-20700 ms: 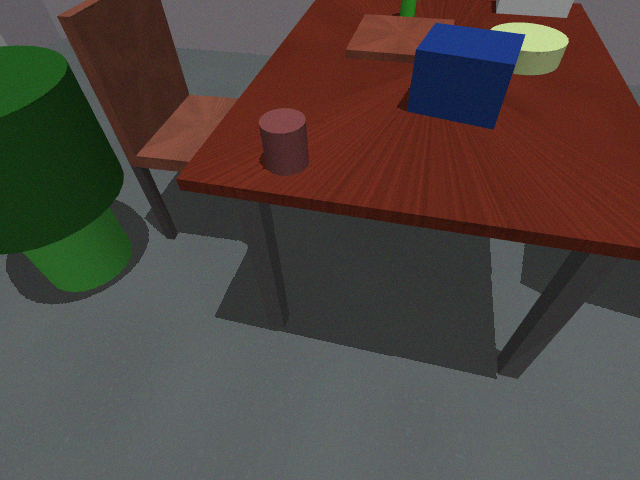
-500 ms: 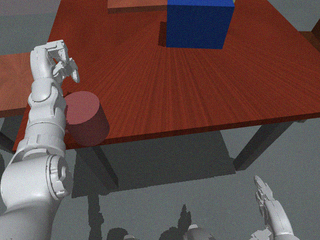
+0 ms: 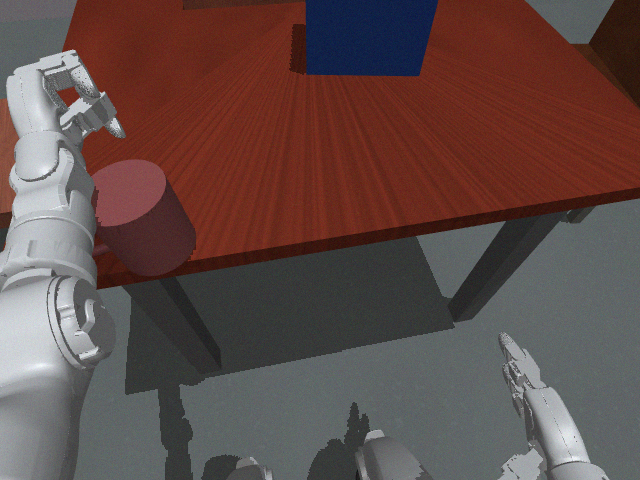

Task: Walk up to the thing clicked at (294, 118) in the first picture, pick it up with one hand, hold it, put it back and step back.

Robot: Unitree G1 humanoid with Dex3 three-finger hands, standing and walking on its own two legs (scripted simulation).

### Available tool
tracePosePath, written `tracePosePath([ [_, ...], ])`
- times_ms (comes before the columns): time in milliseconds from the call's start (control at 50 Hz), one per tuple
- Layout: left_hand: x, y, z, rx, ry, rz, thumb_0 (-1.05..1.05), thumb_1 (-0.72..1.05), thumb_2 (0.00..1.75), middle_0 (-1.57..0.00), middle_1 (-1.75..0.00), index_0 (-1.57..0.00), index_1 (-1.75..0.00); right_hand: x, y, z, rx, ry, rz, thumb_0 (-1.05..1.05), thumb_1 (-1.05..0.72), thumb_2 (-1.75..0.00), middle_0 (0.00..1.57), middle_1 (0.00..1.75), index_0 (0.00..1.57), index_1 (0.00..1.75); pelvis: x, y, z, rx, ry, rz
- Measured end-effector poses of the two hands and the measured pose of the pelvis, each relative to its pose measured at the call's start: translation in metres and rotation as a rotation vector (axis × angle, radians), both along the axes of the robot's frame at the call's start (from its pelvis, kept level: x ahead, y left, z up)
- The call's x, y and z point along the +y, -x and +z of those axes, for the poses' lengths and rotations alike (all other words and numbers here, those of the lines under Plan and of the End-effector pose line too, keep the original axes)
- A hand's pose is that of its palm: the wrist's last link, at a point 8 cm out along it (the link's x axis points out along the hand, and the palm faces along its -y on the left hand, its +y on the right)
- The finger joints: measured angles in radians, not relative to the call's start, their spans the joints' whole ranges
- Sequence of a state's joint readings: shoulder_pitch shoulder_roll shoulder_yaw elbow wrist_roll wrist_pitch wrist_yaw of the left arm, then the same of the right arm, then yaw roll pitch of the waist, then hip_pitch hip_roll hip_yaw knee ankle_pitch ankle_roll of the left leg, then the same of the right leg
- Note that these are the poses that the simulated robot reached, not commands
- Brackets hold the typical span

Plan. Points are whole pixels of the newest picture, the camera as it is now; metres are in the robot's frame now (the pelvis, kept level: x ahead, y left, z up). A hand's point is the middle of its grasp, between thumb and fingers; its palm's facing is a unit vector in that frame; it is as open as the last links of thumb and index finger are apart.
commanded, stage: lower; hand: left
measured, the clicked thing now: (127, 224) +0.44 +0.18 +0.09
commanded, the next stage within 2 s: open in 0.08 s
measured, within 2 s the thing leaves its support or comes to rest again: rests again in 1.04 s
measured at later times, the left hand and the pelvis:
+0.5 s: hand (103, 99) +0.54 +0.17 +0.19, palm faces +0.15 -0.99 +0.07, open 7.8 cm; pelvis +0.01 +0.00 +0.00, yaw +0 degrees
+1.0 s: hand (95, 119) +0.54 +0.19 +0.16, palm faces +0.18 -0.98 -0.07, open 17.1 cm; pelvis +0.03 -0.01 +0.02, yaw -1 degrees
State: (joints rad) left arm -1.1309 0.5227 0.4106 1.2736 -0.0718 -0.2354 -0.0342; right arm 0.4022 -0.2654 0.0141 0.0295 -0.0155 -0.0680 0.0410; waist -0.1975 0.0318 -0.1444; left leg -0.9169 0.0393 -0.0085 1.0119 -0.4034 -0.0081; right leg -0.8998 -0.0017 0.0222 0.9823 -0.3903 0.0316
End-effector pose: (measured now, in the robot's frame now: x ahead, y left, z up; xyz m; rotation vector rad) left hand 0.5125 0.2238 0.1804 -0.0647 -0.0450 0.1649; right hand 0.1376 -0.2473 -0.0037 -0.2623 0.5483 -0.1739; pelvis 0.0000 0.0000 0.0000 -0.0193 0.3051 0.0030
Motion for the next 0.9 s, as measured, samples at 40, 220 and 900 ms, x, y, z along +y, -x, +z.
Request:
tracePosePath([
  [40, 0.001, 0.000, 0.000, 0.002, -0.003, 0.001, 0.01, 0.74, 1.19, -1.48, -1.33, -1.49, -1.32, 0.002, 0.000, 0.001, -0.005, -0.003, 0.004, -0.01, 0.55, -0.05, 0.05, 0.05, 0.05, 0.05, 0.000, -0.001, 0.000, 0.001, 0.000, -0.001],
  [220, -0.002, 0.000, -0.001, 0.009, 0.004, -0.007, 0.01, 0.58, 1.12, -1.39, -1.25, -1.39, -1.25, 0.010, -0.005, 0.007, -0.019, -0.021, 0.033, -0.01, 0.55, -0.05, 0.05, 0.05, 0.05, 0.05, 0.000, -0.005, 0.000, -0.005, -0.001, -0.001],
  [900, 0.001, -0.002, -0.011, 0.158, -0.145, -0.035, -0.01, -0.59, 0.22, -0.26, -0.22, -0.24, -0.26, 0.001, -0.011, 0.027, 0.019, -0.036, 0.018, -0.01, 0.57, -0.05, 0.05, 0.05, 0.05, 0.05, -0.005, -0.017, 0.015, -0.043, -0.013, -0.011],
])
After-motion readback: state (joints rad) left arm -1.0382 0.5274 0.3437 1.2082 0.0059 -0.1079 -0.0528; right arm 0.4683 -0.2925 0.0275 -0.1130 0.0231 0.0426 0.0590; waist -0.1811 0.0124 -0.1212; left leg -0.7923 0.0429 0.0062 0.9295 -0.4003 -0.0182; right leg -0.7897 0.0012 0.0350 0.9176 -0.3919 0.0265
